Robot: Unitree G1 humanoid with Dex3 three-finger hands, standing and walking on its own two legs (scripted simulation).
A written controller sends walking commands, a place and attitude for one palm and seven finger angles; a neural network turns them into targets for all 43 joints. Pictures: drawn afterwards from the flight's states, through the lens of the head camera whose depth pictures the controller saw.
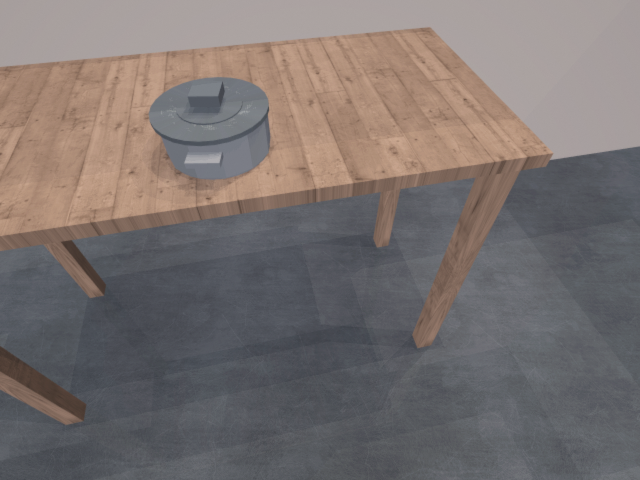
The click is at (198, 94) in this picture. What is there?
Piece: lid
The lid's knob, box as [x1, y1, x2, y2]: [188, 81, 224, 106]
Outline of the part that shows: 193,81 188,94 190,106 220,106 224,91 222,81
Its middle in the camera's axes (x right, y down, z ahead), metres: -0.18 -0.23 +0.61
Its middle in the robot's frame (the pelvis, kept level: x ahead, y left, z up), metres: +0.62 +0.22 +0.15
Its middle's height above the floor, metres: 0.93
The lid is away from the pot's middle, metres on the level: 0.00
